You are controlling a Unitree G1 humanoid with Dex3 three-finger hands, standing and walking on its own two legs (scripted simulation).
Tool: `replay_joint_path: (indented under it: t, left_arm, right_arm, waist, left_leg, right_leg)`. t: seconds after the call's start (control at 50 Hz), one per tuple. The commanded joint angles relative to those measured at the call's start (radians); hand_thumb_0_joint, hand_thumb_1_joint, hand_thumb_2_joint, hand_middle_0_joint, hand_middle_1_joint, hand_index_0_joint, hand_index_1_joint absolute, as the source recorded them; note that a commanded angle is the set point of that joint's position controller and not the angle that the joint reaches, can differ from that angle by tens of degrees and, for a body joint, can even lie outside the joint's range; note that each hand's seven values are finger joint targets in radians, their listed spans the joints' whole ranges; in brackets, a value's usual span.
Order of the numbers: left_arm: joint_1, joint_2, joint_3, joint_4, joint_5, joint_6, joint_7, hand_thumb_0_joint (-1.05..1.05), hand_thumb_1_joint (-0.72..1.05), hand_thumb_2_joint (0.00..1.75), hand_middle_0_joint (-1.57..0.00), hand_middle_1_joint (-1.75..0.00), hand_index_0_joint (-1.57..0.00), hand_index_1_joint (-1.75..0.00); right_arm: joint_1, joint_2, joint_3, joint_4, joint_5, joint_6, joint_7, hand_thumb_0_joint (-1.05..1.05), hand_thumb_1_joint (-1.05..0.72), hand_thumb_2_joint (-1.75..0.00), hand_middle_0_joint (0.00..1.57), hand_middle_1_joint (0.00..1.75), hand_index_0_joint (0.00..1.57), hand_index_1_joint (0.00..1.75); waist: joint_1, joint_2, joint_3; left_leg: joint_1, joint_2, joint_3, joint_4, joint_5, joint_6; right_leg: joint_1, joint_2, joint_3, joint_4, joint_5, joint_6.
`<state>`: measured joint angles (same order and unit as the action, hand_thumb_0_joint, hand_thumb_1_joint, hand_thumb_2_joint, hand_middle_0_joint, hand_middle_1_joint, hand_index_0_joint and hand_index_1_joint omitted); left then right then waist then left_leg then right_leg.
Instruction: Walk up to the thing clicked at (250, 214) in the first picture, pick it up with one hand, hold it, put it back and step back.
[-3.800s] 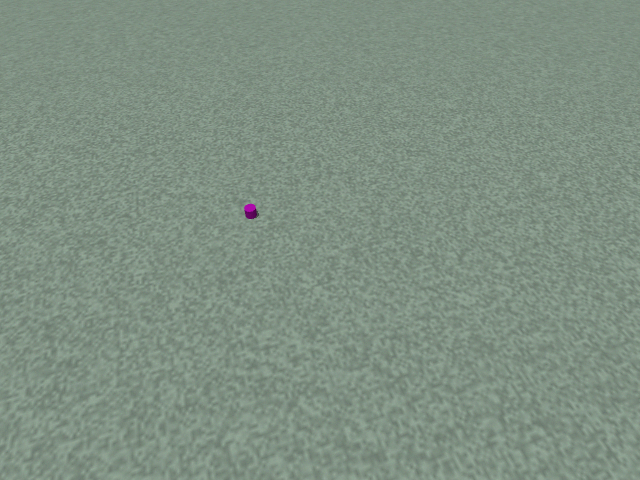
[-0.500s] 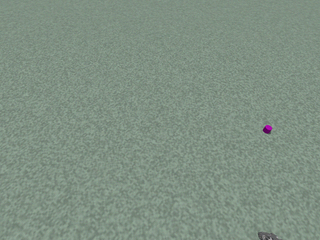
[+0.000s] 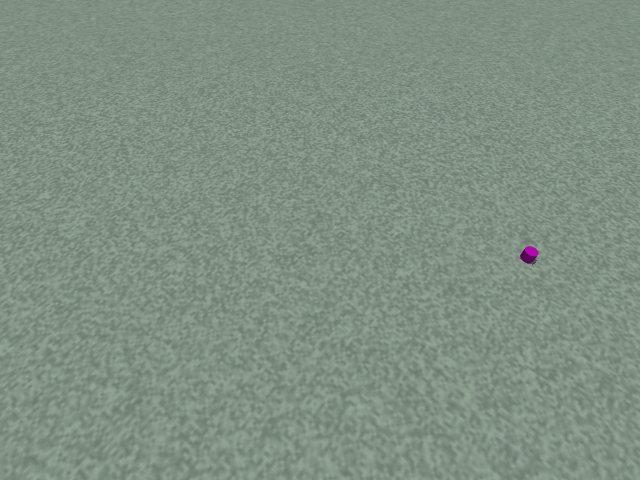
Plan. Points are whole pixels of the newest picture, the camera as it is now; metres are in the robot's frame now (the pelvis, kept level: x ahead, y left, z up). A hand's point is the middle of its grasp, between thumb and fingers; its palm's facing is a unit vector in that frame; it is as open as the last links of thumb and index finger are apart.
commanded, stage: stand
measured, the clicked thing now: (529, 254) +0.99 -0.87 -0.76
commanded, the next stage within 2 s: none
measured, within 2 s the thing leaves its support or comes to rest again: neither
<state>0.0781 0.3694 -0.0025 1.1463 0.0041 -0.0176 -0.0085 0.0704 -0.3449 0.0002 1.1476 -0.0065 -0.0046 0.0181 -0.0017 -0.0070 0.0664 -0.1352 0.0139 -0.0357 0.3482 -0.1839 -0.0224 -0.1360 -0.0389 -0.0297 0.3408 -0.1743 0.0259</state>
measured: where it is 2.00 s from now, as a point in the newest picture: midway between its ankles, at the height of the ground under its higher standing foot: outside the picture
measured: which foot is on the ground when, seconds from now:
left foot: down 0.00-1.00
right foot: down 0.00-1.00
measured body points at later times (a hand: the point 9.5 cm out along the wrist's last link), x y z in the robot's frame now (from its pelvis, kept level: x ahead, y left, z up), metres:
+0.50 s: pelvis +0.01 -0.01 +0.00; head +0.02 +0.00 +0.45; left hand +0.09 +0.30 -0.13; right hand +0.09 -0.31 -0.13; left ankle +0.00 +0.13 -0.75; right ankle +0.01 -0.14 -0.75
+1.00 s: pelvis +0.01 -0.01 +0.00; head +0.03 -0.01 +0.45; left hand +0.09 +0.29 -0.13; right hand +0.08 -0.31 -0.13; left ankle +0.00 +0.13 -0.75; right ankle +0.01 -0.14 -0.75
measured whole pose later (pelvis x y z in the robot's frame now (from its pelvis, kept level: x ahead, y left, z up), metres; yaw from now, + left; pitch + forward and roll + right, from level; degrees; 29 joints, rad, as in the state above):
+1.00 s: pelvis +0.01 -0.01 +0.00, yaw +0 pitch -1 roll +0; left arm 0.11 0.36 0.00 1.14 0.01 -0.01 -0.01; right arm 0.10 -0.35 0.00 1.15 -0.01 0.00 0.01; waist 0.00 0.00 0.05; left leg -0.11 0.03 -0.03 0.32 -0.18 -0.04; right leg -0.12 -0.02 -0.03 0.32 -0.18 0.01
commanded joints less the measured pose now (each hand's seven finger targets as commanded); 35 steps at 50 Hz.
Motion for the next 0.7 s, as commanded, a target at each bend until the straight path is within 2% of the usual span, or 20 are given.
replay_joint_path:
  t: [0.0,0.04,0.08,0.2,0.26,0.3,0.38,0.44,0.48,0.52,0.66,0.68]
  left_arm:
    - [-0.042,0.212,0.038,-0.056,0.0,-0.024,0.013,0.0,0.9,0.9,-0.2,-0.3,-0.2,-0.3]
    - [-0.046,0.215,0.039,-0.055,-0.002,-0.024,0.014,0.0,0.9,0.9,-0.2,-0.3,-0.2,-0.3]
    - [-0.043,0.212,0.039,-0.054,0.0,-0.02,0.013,0.0,0.9,0.9,-0.2,-0.3,-0.2,-0.3]
    - [-0.036,0.208,0.04,-0.053,0.0,-0.022,0.015,0.0,0.9,0.9,-0.2,-0.3,-0.2,-0.3]
    - [-0.037,0.204,0.04,-0.055,0.0,-0.019,0.016,0.0,0.9,0.9,-0.2,-0.3,-0.2,-0.3]
    - [-0.041,0.203,0.04,-0.054,0.0,-0.017,0.017,0.0,0.9,0.9,-0.2,-0.3,-0.2,-0.3]
    - [-0.035,0.209,0.042,-0.057,0.001,-0.016,0.016,0.0,0.9,0.9,-0.2,-0.3,-0.2,-0.3]
    - [-0.041,0.204,0.043,-0.063,0.004,-0.017,0.016,0.0,0.9,0.9,-0.2,-0.3,-0.2,-0.3]
    - [-0.029,0.204,0.042,-0.06,0.001,-0.018,0.016,0.0,0.9,0.9,-0.2,-0.3,-0.2,-0.3]
    - [-0.03,0.203,0.043,-0.063,0.002,-0.018,0.015,0.0,0.9,0.9,-0.2,-0.3,-0.2,-0.3]
    - [-0.026,0.205,0.045,-0.066,0.002,-0.013,0.013,0.0,0.9,0.9,-0.2,-0.3,-0.2,-0.3]
    - [-0.021,0.205,0.044,-0.066,0.005,-0.015,0.013,0.0,0.9,0.9,-0.2,-0.3,-0.2,-0.3]
  right_arm:
    - [-0.059,-0.225,-0.046,-0.059,0.003,-0.027,-0.019,0.0,-0.9,-0.9,0.2,0.3,0.2,0.3]
    - [-0.051,-0.221,-0.043,-0.055,0.002,-0.028,-0.019,0.0,-0.9,-0.9,0.2,0.3,0.2,0.3]
    - [-0.054,-0.222,-0.044,-0.053,0.001,-0.028,-0.021,0.0,-0.9,-0.9,0.2,0.3,0.2,0.3]
    - [-0.048,-0.218,-0.043,-0.049,0.003,-0.029,-0.023,0.0,-0.9,-0.9,0.2,0.3,0.2,0.3]
    - [-0.042,-0.216,-0.041,-0.047,0.003,-0.028,-0.024,0.0,-0.9,-0.9,0.2,0.3,0.2,0.3]
    - [-0.044,-0.221,-0.043,-0.047,0.003,-0.024,-0.025,0.0,-0.9,-0.9,0.2,0.3,0.2,0.3]
    - [-0.04,-0.213,-0.041,-0.048,0.002,-0.02,-0.022,0.0,-0.9,-0.9,0.2,0.3,0.2,0.3]
    - [-0.044,-0.222,-0.045,-0.053,0.001,-0.022,-0.022,0.0,-0.9,-0.9,0.2,0.3,0.2,0.3]
    - [-0.041,-0.218,-0.044,-0.052,0.0,-0.021,-0.021,0.0,-0.9,-0.9,0.2,0.3,0.2,0.3]
    - [-0.043,-0.218,-0.044,-0.056,0.0,-0.023,-0.021,0.0,-0.9,-0.9,0.2,0.3,0.2,0.3]
    - [-0.033,-0.222,-0.044,-0.056,0.0,-0.022,-0.022,0.0,-0.9,-0.9,0.2,0.3,0.2,0.3]
    - [-0.035,-0.218,-0.043,-0.058,-0.001,-0.024,-0.021,0.0,-0.9,-0.9,0.2,0.3,0.2,0.3]
  waist:
    - [0.008,0.015,-0.121]
    - [0.004,0.015,-0.127]
    - [0.006,0.026,-0.119]
    - [0.006,0.011,-0.144]
    - [0.005,0.011,-0.128]
    - [0.001,0.01,-0.108]
    - [0.002,0.007,-0.08]
    - [0.002,0.02,-0.105]
    - [0.003,0.015,-0.089]
    - [0.003,0.022,-0.106]
    - [0.003,0.02,-0.099]
    - [0.005,0.007,-0.099]
  left_leg:
    - [0.01,0.105,-0.074,-0.059,0.161,0.033]
    - [0.007,0.105,-0.067,-0.061,0.178,0.032]
    - [0.013,0.106,-0.067,-0.066,0.16,0.03]
    - [0.042,0.116,-0.063,-0.051,0.267,0.03]
    - [0.035,0.116,-0.059,-0.056,0.271,0.026]
    - [0.02,0.11,-0.059,-0.066,0.196,0.026]
    - [0.01,0.106,-0.058,-0.08,0.124,0.025]
    - [0.018,0.113,-0.058,-0.072,0.158,0.027]
    - [0.006,0.107,-0.058,-0.077,0.132,0.025]
    - [0.02,0.112,-0.058,-0.071,0.156,0.028]
    - [0.009,0.108,-0.059,-0.084,0.092,0.03]
    - [0.018,0.113,-0.063,-0.078,0.141,0.03]
  right_leg:
    - [0.059,-0.102,0.084,-0.053,0.104,-0.041]
    - [0.071,-0.103,0.084,-0.049,0.128,-0.04]
    - [0.056,-0.1,0.081,-0.051,0.103,-0.04]
    - [0.082,-0.105,0.078,-0.039,0.221,-0.038]
    - [0.08,-0.103,0.073,-0.041,0.222,-0.037]
    - [0.067,-0.099,0.076,-0.058,0.153,-0.033]
    - [0.037,-0.098,0.085,-0.079,0.076,-0.036]
    - [0.056,-0.099,0.082,-0.067,0.112,-0.038]
    - [0.048,-0.099,0.086,-0.077,0.09,-0.037]
    - [0.056,-0.1,0.085,-0.068,0.111,-0.04]
    - [0.039,-0.094,0.086,-0.073,0.043,-0.041]
    - [0.038,-0.095,0.083,-0.068,0.083,-0.041]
